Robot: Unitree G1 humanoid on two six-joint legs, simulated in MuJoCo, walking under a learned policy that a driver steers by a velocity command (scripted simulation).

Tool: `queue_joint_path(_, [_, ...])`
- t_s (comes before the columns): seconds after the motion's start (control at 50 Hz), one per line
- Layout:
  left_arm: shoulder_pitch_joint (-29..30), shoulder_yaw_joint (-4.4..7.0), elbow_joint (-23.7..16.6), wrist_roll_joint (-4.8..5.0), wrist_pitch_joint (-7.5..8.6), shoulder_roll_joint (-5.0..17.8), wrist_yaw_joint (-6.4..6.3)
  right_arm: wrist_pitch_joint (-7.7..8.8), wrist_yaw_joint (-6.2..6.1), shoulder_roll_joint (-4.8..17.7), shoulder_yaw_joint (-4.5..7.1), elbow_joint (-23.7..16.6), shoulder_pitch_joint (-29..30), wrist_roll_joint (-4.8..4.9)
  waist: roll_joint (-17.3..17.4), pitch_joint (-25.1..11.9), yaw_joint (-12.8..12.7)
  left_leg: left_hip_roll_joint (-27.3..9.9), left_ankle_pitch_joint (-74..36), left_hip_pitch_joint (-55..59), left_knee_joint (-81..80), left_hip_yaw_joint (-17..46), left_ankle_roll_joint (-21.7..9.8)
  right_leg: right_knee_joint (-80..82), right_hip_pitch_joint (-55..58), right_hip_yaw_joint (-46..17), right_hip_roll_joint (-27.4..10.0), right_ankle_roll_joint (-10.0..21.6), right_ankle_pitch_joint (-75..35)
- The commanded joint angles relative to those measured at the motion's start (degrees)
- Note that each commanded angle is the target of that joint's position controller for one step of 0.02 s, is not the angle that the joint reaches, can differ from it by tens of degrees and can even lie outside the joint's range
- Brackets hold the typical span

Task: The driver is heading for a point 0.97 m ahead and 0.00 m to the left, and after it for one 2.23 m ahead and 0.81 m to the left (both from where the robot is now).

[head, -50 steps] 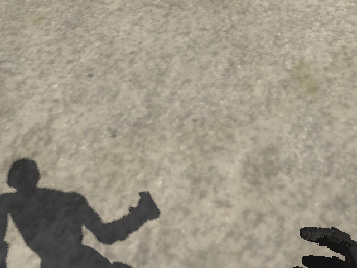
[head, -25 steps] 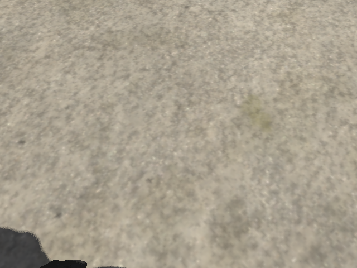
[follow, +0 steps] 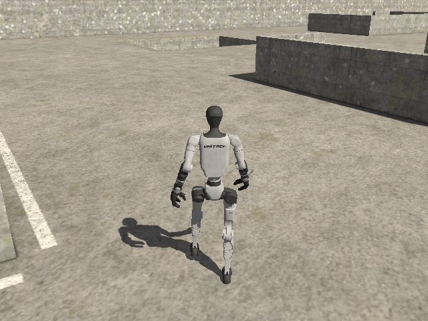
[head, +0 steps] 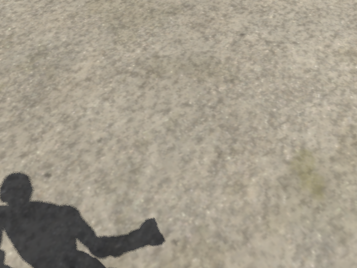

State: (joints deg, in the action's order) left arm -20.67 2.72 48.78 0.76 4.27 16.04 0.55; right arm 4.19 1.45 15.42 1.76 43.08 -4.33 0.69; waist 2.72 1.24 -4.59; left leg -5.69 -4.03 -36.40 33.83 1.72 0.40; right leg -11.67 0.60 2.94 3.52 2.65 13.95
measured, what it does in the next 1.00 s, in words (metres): walks ahead: left foot, then right foot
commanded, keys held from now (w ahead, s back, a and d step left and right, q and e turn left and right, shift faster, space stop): w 0.12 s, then no key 0.88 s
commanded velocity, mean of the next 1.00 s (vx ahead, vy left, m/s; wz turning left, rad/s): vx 0.18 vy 0.00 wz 0.00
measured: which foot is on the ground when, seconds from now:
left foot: up 0.00-0.10, down 0.12-1.00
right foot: down 0.00-0.14, up 0.16-0.52, down 0.54-1.00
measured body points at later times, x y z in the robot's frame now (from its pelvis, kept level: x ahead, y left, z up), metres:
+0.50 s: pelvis +0.22 +0.05 +0.00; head +0.25 +0.05 +0.45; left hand +0.37 +0.31 -0.12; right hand +0.31 -0.22 -0.13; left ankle +0.21 +0.14 -0.74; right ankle +0.32 -0.10 -0.72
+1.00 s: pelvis +0.27 +0.02 -0.01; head +0.29 +0.02 +0.44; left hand +0.40 +0.27 -0.14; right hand +0.32 -0.25 -0.15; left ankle +0.21 +0.14 -0.74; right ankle +0.31 -0.09 -0.74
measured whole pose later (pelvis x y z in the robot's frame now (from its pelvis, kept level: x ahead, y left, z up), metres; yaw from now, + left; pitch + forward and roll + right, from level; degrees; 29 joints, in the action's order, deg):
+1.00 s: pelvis +0.27 +0.02 -0.01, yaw +0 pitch -1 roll +0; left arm -5.7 2.7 54.9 -0.1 -0.2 13.3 -1.2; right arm -1.1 -1.8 14.7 1.6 60.9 -10.3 -0.3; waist -0.2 2.3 0.9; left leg -0.6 20.1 -5.4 26.7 -1.8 0.2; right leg -29.0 -15.8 1.3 0.0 1.0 12.0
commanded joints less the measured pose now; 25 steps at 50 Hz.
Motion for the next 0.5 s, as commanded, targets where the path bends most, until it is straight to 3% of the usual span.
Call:
queue_joint_path(0.02, [-2.07, 2.68, -1.04, 0.46, -0.39, 10.34, -0.62, 1.34, 0.99, 4.4, 0.92, -5.73, 7.17, 0.28, -6.13, 3.14, 0.23, 1.18, 1.8, -0.73, -3.88, -0.33, -1.61, 1.42, 1.31, -7.6, -17.82, 8.23, -17.19])
queue_joint_path(0.06, [-1.47, 2.99, -0.64, 0.55, -0.98, 10.93, -0.93, 1.51, 1.35, 5.61, 1.35, -5.48, 5.4, 0.18, -6.96, 1.82, 1.94, 2.19, 6.15, 2.47, -5.2, -0.95, -3.14, -1.88, 4.14, -7.83, -18.82, 7.17, -23.19])
queue_joint_path(0.08, [-0.49, 3.12, -0.74, 0.53, -1.25, 11.42, -1.07, 1.57, 1.28, 6.73, 1.92, -4.65, 2.16, 0.08, -7.63, -0.28, 4.01, 3.74, 7.86, 7.66, -5.85, -2.39, -4.14, -5.87, 4.52, -7.13, -18.2, 6.43, -31.46])
queue_joint_path(0.1, [0.4, 2.85, -0.85, 0.38, -1.64, 10.87, -1.19, 1.55, 0.93, 8.63, 3.11, -2.38, -5.12, -0.07, -6.98, -4.8, 7.94, 5.55, 7.3, 17.92, -7.2, -4.17, -5.68, -14.66, 2.92, -4.98, -15.67, 5.06, -38.74])
queue_joint_path(0.12, [-0.07, 1.83, -1.69, -0.39, -1.72, 8.65, -1.39, 1.4, 0.34, 11.82, 4.39, 0.09, -14.78, -0.42, -4.56, -12.46, 11.67, 1.12, 5.88, 34.14, -4.67, 0.22, -8.29, -28.28, -5.34, -2.83, -12.8, 3.17, -32.26])
queue_joint_path(0.14, [-6.52, -0.15, -3.45, -0.86, -0.7, 2.52, -0.96, 1.05, -0.06, 18.11, 5.78, 0.75, -19.74, -1.74, 8.69, -20.7, 9.5, -13.94, 8.01, 56.53, -6.18, 25.63, -17.65, -51.19, -28.84, -0.46, -3.21, -1.71, -8.32])
queue_joint_path(0.16, [-5.8, -0.03, -2.2, -0.54, 0.51, 3.96, -0.8, 0.85, 0.07, 13.79, 4.59, 0.95, -20.09, -1.02, 11.34, -23.95, 10.37, -17.44, 4.03, 58.57, -13.63, 38.61, -20.38, -60.12, -36.77, -8.45, 0.27, -2.59, 20.36])
queue_joint_path(0.18, [-1.66, 1.35, -3.08, 0.98, 1.17, 8.86, -0.53, 0.87, 0.03, 10.98, 3.48, 0.28, -15.82, -0.8, 6.97, -15.66, 10.14, -15.78, -2.41, 51.63, -13.24, 29.23, -17.8, -64.21, -40.44, -10.32, -2.8, -2.29, 19.32])
queue_joint_path(0.2, [1.32, 1.32, -3.7, 1.12, 1.26, 8.75, -0.66, 0.84, 0.0, 9.22, 2.94, -0.4, -11.61, -0.9, 3.22, -10.88, 8.28, -13.53, -12.29, 43.8, -12.79, 20.32, -16.18, -62.34, -39.62, -8.37, -5.65, -2.36, 15.59])
queue_joint_path(0.22, [3.06, 1.47, -3.75, 0.2, 0.84, 8.24, -1.0, 0.84, 0.24, 7.08, 2.34, -0.39, -8.24, -0.82, 0.0, -7.1, 6.52, -10.69, -18.6, 36.7, -13.72, 14.23, -14.82, -58.29, -37.9, -6.96, -7.61, -2.91, 12.9])
queue_joint_path(0.26, [1.31, 1.56, -3.1, -0.36, -0.98, 6.45, -1.44, 1.2, 0.46, 5.58, 1.9, 0.07, -5.34, -1.45, 2.19, -5.99, 3.35, -7.9, -23.02, 27.57, -16.72, 8.56, -13.6, -52.93, -30.01, -6.53, -9.31, -3.82, 8.77])
queue_joint_path(0.32, [0.76, 0.9, -3.14, -0.8, -2.51, 3.6, -1.99, 1.63, -0.05, 6.6, 2.02, 1.81, -3.26, -1.94, 2.62, -5.95, 1.34, -6.37, -28.85, 22.68, -18.75, 2.94, -14.5, -43.35, -25.56, -5.7, -8.97, -5.36, 3.16])
queue_joint_path(0.4, [6.52, 0.49, -4.02, -0.97, -2.85, 3.27, -1.9, 0.53, -1.02, 8.0, 2.15, 4.38, -4.23, -1.65, 2.44, -7.15, 3.64, -4.84, -24.92, 24.24, -18.92, -0.36, -12.87, -29.71, -21.69, -4.69, -8.21, -5.27, -8.07])
queue_joint_path(0.46, [9.79, 0.87, -4.71, -0.86, -3.17, 4.3, -1.8, -0.48, -1.13, 8.17, 1.96, 6.59, -5.39, -1.4, 1.99, -6.02, 4.86, -6.02, -17.14, 26.05, -18.01, 1.39, -12.64, -24.57, -20.62, -5.15, -7.75, -4.54, -8.01])
queue_joint_path(0.5, [10.23, 1.14, -4.81, -1.21, -3.18, 4.55, -1.73, -1.14, -1.23, 7.79, 1.71, 7.42, -4.47, -0.87, 1.67, -4.99, 4.06, -6.01, -10.44, 25.91, -15.77, 2.55, -11.67, -19.45, -18.08, -4.68, -7.13, -3.28, -7.96])
Velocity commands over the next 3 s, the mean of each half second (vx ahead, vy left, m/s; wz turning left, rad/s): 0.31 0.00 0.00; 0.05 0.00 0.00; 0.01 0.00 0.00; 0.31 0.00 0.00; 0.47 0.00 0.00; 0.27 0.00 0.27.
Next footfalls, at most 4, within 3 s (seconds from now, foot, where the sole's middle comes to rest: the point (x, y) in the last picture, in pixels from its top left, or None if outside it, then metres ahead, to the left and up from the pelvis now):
0.12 left None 0.25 0.14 -0.78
0.54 right None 0.35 -0.09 -0.78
2.24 left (174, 201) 0.74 0.12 -0.78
2.78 right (228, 147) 1.04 -0.10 -0.78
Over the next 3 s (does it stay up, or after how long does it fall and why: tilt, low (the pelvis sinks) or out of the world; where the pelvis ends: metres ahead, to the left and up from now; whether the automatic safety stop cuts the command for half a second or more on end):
stays up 0.89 -0.01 -0.01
